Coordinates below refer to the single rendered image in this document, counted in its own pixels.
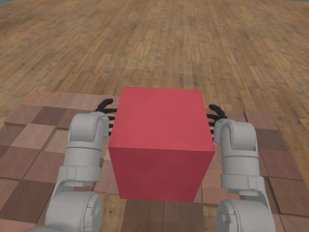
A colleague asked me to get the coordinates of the right robot forearm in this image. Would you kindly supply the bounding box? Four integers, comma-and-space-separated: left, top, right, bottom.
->
213, 118, 276, 232

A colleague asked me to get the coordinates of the carton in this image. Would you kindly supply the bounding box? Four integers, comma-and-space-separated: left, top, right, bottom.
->
108, 86, 215, 202

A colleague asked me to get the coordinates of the left robot forearm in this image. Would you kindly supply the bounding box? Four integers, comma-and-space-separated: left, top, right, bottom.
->
44, 111, 109, 226

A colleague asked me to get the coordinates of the robot left upper arm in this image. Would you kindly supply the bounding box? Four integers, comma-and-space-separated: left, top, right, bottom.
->
23, 190, 102, 232

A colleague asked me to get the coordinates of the robot right upper arm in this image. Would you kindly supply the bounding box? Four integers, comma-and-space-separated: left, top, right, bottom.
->
215, 198, 275, 232

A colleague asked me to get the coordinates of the robot right hand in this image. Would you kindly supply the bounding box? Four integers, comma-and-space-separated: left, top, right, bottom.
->
207, 104, 228, 141

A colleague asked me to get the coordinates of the robot left hand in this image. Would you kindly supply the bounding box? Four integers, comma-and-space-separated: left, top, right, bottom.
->
95, 99, 117, 136

